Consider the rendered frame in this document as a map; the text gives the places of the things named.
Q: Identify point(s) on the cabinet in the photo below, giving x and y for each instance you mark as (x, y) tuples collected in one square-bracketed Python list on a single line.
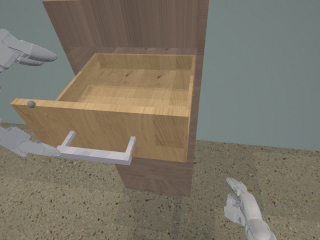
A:
[(162, 27)]

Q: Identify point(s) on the drawer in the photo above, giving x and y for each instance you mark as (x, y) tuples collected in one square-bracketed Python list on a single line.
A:
[(116, 96)]

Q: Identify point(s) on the robot right hand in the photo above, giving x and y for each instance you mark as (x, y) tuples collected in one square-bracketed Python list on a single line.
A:
[(245, 207)]

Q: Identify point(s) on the right robot forearm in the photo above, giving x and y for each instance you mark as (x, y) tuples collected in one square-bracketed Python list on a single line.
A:
[(257, 229)]

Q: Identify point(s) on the handle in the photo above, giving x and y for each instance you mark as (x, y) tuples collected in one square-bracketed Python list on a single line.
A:
[(114, 157)]

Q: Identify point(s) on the robot left hand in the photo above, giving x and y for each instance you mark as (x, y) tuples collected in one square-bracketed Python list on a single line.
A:
[(22, 52)]

